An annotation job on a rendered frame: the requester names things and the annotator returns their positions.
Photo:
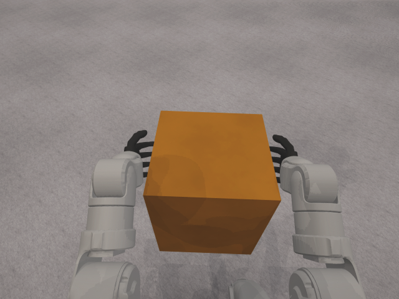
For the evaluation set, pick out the left robot forearm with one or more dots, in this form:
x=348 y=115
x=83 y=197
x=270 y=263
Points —
x=112 y=195

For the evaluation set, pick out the robot right hand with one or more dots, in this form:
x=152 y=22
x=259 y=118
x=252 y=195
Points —
x=284 y=153

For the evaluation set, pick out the carton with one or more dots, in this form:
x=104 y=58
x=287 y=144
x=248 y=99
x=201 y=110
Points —
x=211 y=185

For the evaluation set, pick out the robot right upper arm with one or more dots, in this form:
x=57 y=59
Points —
x=324 y=283

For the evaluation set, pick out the robot left upper arm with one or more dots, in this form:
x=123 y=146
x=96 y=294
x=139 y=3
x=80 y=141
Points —
x=106 y=280

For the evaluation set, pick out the robot left hand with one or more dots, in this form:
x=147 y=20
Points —
x=132 y=145

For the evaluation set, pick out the right robot forearm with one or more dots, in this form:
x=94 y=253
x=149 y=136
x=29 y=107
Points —
x=316 y=204

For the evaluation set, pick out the right robot thigh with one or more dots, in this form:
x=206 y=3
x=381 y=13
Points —
x=246 y=289

